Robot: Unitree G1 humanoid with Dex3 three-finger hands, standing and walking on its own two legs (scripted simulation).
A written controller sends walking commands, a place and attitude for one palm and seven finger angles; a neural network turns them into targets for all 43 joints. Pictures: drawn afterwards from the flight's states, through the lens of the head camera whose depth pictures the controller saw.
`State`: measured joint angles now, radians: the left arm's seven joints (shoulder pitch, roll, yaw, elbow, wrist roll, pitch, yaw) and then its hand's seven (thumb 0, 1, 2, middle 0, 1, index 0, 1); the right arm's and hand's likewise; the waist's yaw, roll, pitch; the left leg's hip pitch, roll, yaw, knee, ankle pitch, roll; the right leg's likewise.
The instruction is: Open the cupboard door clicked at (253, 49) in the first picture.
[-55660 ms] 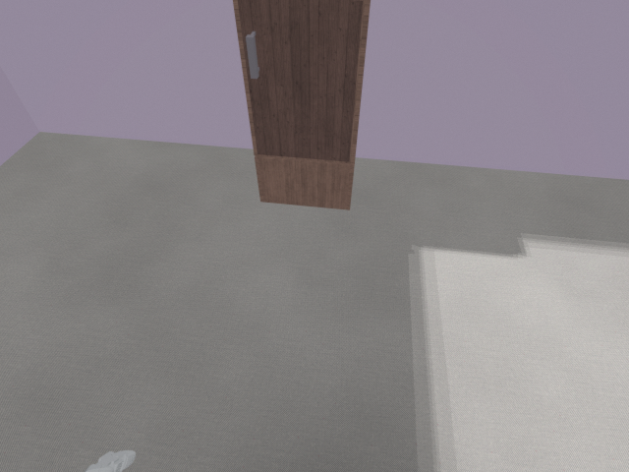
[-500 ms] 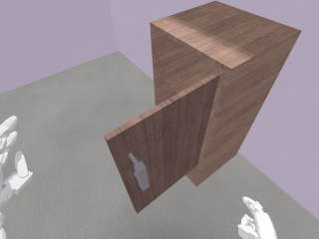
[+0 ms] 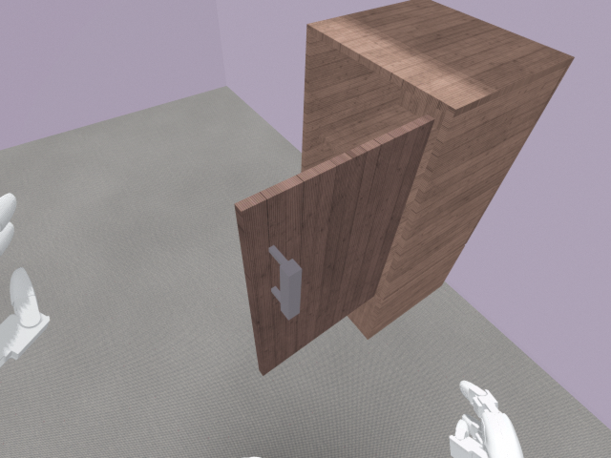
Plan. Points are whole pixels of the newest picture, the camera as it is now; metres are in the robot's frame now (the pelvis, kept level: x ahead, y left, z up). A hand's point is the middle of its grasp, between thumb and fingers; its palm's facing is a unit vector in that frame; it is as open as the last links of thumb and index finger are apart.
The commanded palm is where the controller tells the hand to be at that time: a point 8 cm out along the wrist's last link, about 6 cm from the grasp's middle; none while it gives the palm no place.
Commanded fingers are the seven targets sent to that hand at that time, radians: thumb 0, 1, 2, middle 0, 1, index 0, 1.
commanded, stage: step back with the hand held close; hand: left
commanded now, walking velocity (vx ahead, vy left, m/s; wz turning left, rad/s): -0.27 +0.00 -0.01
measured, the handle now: (282, 282) +0.39 +0.06 -0.04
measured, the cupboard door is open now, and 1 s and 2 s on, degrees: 92 92 92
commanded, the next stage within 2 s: stop stepping back and stand still in 0.44 s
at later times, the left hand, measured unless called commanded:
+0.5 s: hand out of the picture +0.11 +0.28 +0.19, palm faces +0.48 -0.74 -0.47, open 7.4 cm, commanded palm +0.03 +0.31 +0.19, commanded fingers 0.00 0.90 0.90 -0.20 -0.30 -0.20 -0.30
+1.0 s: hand out of the picture +0.04 +0.23 +0.18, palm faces +0.34 -0.81 -0.48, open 7.4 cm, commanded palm -0.03 +0.27 +0.19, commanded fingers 0.00 0.90 0.90 -0.20 -0.30 -0.20 -0.30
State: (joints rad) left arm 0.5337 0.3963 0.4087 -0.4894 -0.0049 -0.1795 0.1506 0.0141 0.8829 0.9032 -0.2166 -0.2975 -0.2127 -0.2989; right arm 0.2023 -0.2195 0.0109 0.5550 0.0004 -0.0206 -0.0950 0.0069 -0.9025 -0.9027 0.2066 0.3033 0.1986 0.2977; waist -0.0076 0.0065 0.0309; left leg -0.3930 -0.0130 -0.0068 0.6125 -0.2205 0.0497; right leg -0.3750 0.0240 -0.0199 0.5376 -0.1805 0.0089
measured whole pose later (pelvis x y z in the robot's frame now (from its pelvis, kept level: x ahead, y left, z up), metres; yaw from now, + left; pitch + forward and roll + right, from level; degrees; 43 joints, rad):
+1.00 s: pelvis -0.19 -0.02 +0.01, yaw -3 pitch -2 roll +0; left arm 0.55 0.47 0.46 -0.47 -0.05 -0.18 0.16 0.01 0.89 0.90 -0.21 -0.30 -0.21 -0.30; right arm 0.23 -0.18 0.03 0.62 -0.01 -0.13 -0.06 0.01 -0.90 -0.90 0.21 0.30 0.20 0.30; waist -0.08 -0.04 0.01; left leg -0.33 0.01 0.08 0.47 -0.13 0.03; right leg -0.31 0.01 -0.07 0.72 -0.46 -0.01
